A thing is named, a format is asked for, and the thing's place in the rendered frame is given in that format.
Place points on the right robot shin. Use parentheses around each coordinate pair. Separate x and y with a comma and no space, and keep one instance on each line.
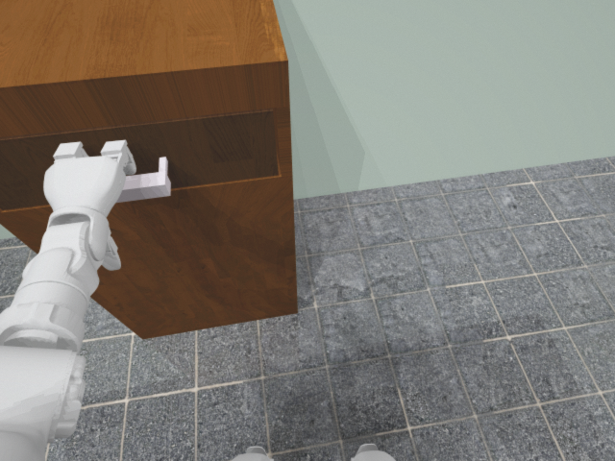
(366,447)

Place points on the robot left hand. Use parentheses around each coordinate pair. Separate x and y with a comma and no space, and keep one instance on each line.
(75,179)

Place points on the robot left forearm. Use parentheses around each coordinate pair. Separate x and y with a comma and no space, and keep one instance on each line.
(50,304)

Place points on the handle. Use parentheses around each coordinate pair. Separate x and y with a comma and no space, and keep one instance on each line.
(147,186)

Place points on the cabinet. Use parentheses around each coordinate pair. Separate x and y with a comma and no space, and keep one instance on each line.
(208,255)

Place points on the left robot shin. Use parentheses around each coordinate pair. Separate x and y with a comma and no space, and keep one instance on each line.
(256,450)

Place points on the drawer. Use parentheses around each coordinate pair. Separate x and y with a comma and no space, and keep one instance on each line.
(222,147)

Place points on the left robot upper arm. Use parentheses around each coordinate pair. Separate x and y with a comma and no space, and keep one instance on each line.
(41,393)

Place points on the robot shin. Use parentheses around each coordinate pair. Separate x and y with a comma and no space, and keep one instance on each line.
(366,447)
(256,450)

